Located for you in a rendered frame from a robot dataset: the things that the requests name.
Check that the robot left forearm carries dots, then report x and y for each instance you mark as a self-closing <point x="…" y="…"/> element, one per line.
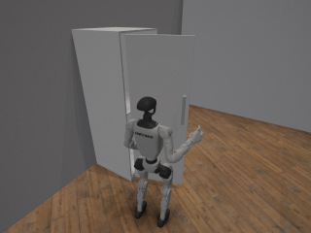
<point x="134" y="147"/>

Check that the left robot upper arm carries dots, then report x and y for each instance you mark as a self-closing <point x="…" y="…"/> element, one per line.
<point x="129" y="132"/>

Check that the fridge door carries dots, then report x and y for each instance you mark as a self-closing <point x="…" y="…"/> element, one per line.
<point x="160" y="66"/>

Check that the robot right forearm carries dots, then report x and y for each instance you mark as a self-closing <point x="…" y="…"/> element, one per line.
<point x="179" y="153"/>

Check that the handle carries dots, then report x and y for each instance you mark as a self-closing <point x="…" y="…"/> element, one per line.
<point x="183" y="109"/>

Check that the right robot thigh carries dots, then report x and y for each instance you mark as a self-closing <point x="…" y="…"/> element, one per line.
<point x="166" y="172"/>

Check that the robot right hand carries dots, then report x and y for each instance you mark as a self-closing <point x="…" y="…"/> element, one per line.
<point x="196" y="136"/>

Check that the right robot upper arm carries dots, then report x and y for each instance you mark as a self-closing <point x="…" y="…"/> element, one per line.
<point x="166" y="134"/>

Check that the right robot foot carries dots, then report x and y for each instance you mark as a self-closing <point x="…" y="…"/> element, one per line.
<point x="161" y="221"/>

